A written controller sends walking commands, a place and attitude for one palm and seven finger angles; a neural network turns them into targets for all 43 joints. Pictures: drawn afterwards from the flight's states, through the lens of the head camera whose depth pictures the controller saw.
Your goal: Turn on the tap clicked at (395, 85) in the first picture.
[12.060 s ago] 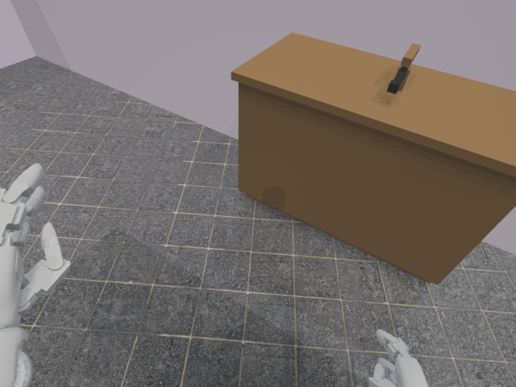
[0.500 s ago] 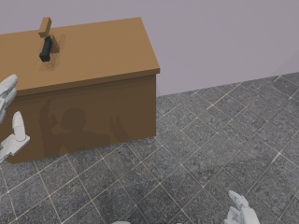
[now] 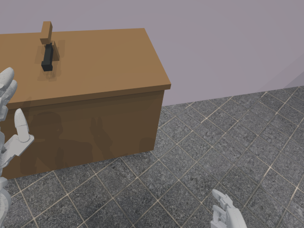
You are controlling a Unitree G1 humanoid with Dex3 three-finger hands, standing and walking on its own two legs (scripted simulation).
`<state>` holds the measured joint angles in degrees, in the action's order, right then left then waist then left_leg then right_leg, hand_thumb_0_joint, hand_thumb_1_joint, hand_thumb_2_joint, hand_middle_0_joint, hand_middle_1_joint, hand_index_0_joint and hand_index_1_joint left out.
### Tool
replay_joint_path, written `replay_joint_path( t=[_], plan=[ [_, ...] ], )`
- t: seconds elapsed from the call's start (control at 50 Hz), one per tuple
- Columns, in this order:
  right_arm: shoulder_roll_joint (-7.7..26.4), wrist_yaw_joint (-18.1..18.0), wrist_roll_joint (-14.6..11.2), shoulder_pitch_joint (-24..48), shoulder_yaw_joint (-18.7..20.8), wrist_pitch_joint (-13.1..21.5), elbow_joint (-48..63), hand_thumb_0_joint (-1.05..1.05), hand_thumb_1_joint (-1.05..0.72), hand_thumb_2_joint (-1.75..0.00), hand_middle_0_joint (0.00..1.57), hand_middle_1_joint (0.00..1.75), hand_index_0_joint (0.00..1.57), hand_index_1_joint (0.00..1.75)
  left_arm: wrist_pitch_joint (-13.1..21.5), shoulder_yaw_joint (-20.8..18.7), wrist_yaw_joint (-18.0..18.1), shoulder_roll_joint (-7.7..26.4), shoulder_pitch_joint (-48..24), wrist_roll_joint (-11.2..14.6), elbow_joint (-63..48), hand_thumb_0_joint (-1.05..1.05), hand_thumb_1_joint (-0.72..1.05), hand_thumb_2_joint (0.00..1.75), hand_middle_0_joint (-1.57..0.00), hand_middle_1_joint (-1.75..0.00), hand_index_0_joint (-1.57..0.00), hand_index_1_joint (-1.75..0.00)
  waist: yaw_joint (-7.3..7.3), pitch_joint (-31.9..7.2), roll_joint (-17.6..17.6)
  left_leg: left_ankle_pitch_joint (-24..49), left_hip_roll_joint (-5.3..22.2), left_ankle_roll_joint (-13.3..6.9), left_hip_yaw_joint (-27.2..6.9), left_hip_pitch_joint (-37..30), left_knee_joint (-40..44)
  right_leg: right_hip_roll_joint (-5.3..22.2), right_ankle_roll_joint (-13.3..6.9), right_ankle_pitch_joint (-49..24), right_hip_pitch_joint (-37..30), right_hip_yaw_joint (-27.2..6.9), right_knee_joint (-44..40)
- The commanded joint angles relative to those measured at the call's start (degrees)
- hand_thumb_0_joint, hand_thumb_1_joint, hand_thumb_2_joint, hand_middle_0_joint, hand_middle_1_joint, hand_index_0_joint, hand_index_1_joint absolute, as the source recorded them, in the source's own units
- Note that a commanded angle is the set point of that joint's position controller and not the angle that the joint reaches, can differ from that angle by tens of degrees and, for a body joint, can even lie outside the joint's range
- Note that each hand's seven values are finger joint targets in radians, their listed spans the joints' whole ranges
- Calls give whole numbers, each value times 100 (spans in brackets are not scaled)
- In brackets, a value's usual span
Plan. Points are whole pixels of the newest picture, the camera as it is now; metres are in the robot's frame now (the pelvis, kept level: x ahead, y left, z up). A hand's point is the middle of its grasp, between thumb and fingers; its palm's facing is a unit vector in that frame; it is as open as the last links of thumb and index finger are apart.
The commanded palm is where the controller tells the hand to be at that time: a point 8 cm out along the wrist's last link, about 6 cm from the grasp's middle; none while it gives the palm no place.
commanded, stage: shuffle to correct the standing spot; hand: left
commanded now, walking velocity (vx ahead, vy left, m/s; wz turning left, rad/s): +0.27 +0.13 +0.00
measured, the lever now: (47, 66) +0.60 +0.45 +0.03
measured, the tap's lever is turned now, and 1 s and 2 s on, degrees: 0 0 0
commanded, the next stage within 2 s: come to a stop and stand still in 1.26 s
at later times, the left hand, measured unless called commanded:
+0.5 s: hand (35, 93) +0.33 +0.30 +0.18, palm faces +0.39 -0.83 -0.40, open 7.5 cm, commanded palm +0.27 +0.34 +0.18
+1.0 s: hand (41, 69) +0.41 +0.33 +0.17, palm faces +0.40 -0.82 -0.41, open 7.5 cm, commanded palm +0.35 +0.37 +0.18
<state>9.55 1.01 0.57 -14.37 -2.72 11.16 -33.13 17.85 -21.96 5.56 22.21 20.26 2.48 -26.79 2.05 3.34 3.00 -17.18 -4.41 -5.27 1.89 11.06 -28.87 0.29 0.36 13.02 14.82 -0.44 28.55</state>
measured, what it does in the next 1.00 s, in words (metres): walks ahead: left foot, then right foot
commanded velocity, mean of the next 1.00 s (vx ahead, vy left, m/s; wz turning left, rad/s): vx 0.23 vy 0.11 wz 0.00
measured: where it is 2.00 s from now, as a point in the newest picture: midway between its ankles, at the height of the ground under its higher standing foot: (123, 214)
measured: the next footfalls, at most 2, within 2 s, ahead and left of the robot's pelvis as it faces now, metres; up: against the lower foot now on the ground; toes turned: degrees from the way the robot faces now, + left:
left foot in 0.42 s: +0.19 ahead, +0.18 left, +0.00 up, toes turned -3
right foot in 0.70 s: +0.20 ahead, -0.01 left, +0.00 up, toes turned -7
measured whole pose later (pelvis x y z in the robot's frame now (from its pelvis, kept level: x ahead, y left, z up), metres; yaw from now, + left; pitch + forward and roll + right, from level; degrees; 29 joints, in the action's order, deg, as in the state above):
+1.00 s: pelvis +0.19 +0.09 +0.00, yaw -1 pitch -1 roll +2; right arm 15.4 -1.7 0.7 -12.3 2.0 7.0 -36.4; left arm 15.0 -21.0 7.7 19.1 24.1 0.8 -26.1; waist 1.2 4.7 1.7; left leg -10.9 3.5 -1.2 4.2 23.7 -38.6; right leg 3.3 -1.6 19.6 12.0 5.3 32.6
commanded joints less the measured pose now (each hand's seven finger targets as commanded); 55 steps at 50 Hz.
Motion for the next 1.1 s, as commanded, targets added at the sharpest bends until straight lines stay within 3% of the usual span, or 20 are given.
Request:
replay_joint_path(
  t=[0.0, 0.16, 0.22, 0.26, 0.32, 0.36, 0.38, 0.4, 0.42, 0.46, 0.64, 0.66, 0.68, 0.74, 0.78, 0.86, 0.96, 1.0, 1.04, 1.08],
  plan=[
    [938, -64, -75, 407, 498, 151, 807, 0, -90, -90, 20, 30, 20, 30, 167, -290, 42, 666, -147, 6, -864, 0, 90, 90, -20, -30, -20, -30, -150, -727, -587, 809, 1075, 327, -1042, 254, 766, -8, -218, -361, -396, 74, 429],
    [867, -83, -101, 566, 467, -119, 944, 0, -90, -90, 20, 30, 20, 30, 59, -454, 107, 965, -620, -5, -1416, 0, 90, 90, -20, -30, -20, -30, -157, -995, -886, 3572, 1010, 557, -694, -234, -383, 40, -421, -771, -576, 267, 569],
    [907, -27, -165, 709, 577, -88, 1029, 0, -90, -90, 20, 30, 20, 30, 75, -559, 189, 1074, -267, 76, -1569, 0, 90, 90, -20, -30, -20, -30, 115, -1306, 828, 2011, 58, 848, 16, 2505, -3656, 1553, -1704, -2849, -2793, -2110, 14],
    [998, 62, -113, 747, 608, -62, 931, 0, -90, -90, 20, 30, 20, 30, 295, -642, 338, 1002, -275, 79, -1854, 0, 90, 90, -20, -30, -20, -30, 186, -749, 648, -1936, 880, 398, -1767, 4127, -4578, 2753, -2084, -2987, -2882, -3458, -153],
    [739, 121, -80, 719, 516, -340, 868, 0, -90, -90, 20, 30, 20, 30, 317, -688, 264, 1036, -359, -12, -2155, 0, 90, 90, -20, -30, -20, -30, -154, -550, -578, -932, 1167, 382, -1100, 1943, -2123, 1871, -1135, -1694, -370, -1327, 173],
    [595, 42, -172, 562, 505, -324, 712, 0, -90, -90, 20, 30, 20, 30, 204, -651, 191, 1034, -536, -22, -2079, 0, 90, 90, -20, -30, -20, -30, -423, -990, -1252, 1325, 186, 601, 180, -768, -844, 565, -468, -344, 957, 260, 969],
    [768, -41, -196, 534, 583, -276, 718, 0, -90, -90, 20, 30, 20, 30, 143, -701, 202, 1038, -599, -32, -2081, 0, 90, 90, -20, -30, -20, -30, -481, -1172, -2151, 1370, 326, 468, -201, -1390, -295, 184, -322, 28, 1168, 413, 2453],
    [1027, -81, -127, 593, 744, -231, 835, 0, -90, -90, 20, 30, 20, 30, 155, -791, 228, 1074, -753, -53, -2359, 0, 90, 90, -20, -30, -20, -30, -392, -1299, -3421, 1003, 1579, -191, -2271, -1446, 464, -259, -98, 1793, 1763, 405, 4066],
    [896, -123, -120, 667, 719, -138, 980, 0, -90, -90, 20, 30, 20, 30, 200, -864, 241, 1279, -701, -85, -2055, 0, 90, 90, -20, -30, -20, -30, -377, -1015, -2849, 447, 2075, -699, -3458, -662, 925, -451, -114, 2216, 1969, -92, 4906],
    [859, -119, -82, 585, 672, -152, 840, 0, -90, -90, 20, 30, 20, 30, 91, -965, 197, 1236, -451, -25, -1441, 0, 90, 90, -20, -30, -20, -30, -349, -758, -1158, 1592, 2122, -1218, -3462, -462, 686, 1, -59, 1915, 2450, -236, 5110],
    [807, -124, -160, 678, 443, -123, 766, 0, -90, -90, 20, 30, 20, 30, -41, -1025, 209, 1141, 726, -42, -1296, 0, 90, 90, -20, -30, -20, -30, -70, -1256, -702, 271, 1193, -235, -880, 1870, -428, -7, -105, 347, -1531, 469, 220],
    [715, -149, -145, 606, 446, -158, 737, 0, -90, -90, 20, 30, 20, 30, -80, -1085, 232, 1252, 776, -77, -1068, 0, 90, 90, -20, -30, -20, -30, -38, -1369, 540, -242, 744, -21, -377, 2654, -1884, 761, -425, 972, -2281, -752, -580],
    [746, -158, -111, 633, 502, -203, 784, 0, -90, -90, 20, 30, 20, 30, -113, -1233, 240, 1357, 591, -41, -937, 0, 90, 90, -20, -30, -20, -30, -120, -1244, 1683, -1002, 184, 274, -7, 3515, -3755, 2163, -1083, 1421, -2219, -3279, -1266],
    [932, -126, -92, 664, 579, -179, 554, 0, -90, -90, 20, 30, 20, 30, -49, -1117, 163, 1130, 243, 30, -623, 0, 90, 90, -20, -30, -20, -30, -195, -501, 415, -220, 685, 520, -746, 3610, -4977, 2215, -1315, 648, -1067, -2996, -1342],
    [870, -135, -66, 672, 526, -245, 447, 0, -90, -90, 20, 30, 20, 30, 64, -989, 166, 1046, 421, -57, -638, 0, 90, 90, -20, -30, -20, -30, -176, -390, -57, 81, 944, 581, -693, 3366, -4650, 1868, -1187, -651, -679, -1763, -1042],
    [702, -184, -23, 718, 441, -224, 508, 0, -90, -90, 20, 30, 20, 30, 171, -613, 231, 851, -129, -141, -933, 0, 90, 90, -20, -30, -20, -30, -161, -585, 188, 418, 873, 499, 92, 2012, -2262, 1319, -857, -1735, -331, -281, -793],
    [702, -310, 5, 772, 567, 8, 629, 0, -90, -90, 20, 30, 20, 30, 85, -621, 381, 913, -209, -105, -1377, 0, 90, 90, -20, -30, -20, -30, -34, -1067, 377, 954, 288, 394, 849, 153, -105, 1046, -572, -1720, -701, -124, -55],
    [846, -349, -40, 671, 661, -46, 704, 0, -90, -90, 20, 30, 20, 30, 142, -763, 381, 1001, -216, -80, -1630, 0, 90, 90, -20, -30, -20, -30, -170, -1333, -430, 1320, 590, 173, 244, -829, 190, 770, -298, -1521, -143, 10, 1122],
    [947, -324, -84, 670, 689, -136, 806, 0, -90, -90, 20, 30, 20, 30, 156, -738, 365, 998, -160, -46, -1644, 0, 90, 90, -20, -30, -20, -30, -197, -1503, -1767, 2442, 2262, -821, -2246, -1660, 684, -25, -15, 1851, 1625, 314, 3360],
    [821, -346, -38, 723, 631, -223, 751, 0, -90, -90, 20, 30, 20, 30, 0, -792, 339, 1088, -97, -90, -1485, 0, 90, 90, -20, -30, -20, -30, -240, -1024, -1667, 2515, 2271, -1012, -2130, -1150, 736, 203, -59, 2044, 2091, 127, 3634]
  ],
)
